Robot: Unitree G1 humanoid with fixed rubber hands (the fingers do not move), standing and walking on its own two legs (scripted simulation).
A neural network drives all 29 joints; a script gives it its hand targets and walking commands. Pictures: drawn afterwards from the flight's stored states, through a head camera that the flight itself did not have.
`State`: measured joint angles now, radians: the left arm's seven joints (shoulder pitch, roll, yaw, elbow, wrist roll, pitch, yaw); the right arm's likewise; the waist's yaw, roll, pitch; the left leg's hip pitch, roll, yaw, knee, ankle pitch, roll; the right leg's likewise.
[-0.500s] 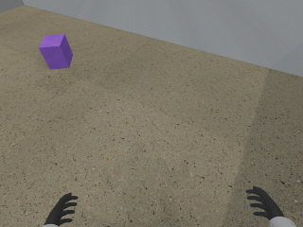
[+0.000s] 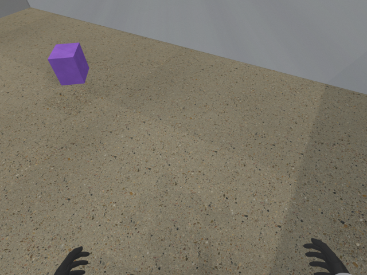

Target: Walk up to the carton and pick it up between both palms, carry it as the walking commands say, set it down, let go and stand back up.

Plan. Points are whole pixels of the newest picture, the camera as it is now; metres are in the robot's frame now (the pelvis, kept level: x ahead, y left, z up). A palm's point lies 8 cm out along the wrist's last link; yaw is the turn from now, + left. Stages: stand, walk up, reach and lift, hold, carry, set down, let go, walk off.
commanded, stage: stand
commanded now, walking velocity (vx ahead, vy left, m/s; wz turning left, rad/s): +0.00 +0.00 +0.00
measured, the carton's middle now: (70, 64) +2.06 +1.14 -0.64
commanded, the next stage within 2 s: walk up in 1.16 s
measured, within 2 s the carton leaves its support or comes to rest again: neither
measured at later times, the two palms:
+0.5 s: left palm out of the picture +0.10 +0.31 -0.09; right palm out of the picture +0.11 -0.30 -0.09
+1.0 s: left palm out of the picture +0.10 +0.31 -0.10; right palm out of the picture +0.10 -0.31 -0.09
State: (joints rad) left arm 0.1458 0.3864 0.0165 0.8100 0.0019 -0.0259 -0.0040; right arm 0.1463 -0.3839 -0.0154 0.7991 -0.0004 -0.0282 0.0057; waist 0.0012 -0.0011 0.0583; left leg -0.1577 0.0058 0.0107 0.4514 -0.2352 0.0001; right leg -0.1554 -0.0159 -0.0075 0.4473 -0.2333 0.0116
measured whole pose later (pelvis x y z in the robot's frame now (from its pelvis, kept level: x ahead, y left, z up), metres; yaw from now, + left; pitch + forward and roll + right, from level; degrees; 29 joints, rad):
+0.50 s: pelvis +0.00 +0.00 +0.00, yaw +0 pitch -3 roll +0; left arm 0.13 0.39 0.02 0.95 0.00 -0.02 0.01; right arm 0.13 -0.38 -0.01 0.94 0.00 -0.03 0.00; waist 0.00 0.00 0.06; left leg -0.13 0.00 0.01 0.38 -0.19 0.00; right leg -0.12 -0.02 -0.01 0.37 -0.19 0.01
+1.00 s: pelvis +0.00 +0.00 +0.01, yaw +0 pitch -3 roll +0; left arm 0.13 0.38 0.02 1.00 0.00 -0.02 0.01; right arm 0.13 -0.38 -0.02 0.99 0.00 -0.03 -0.01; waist 0.00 0.00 0.05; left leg -0.12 0.00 0.01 0.35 -0.18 0.00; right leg -0.11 -0.02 -0.01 0.34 -0.18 0.02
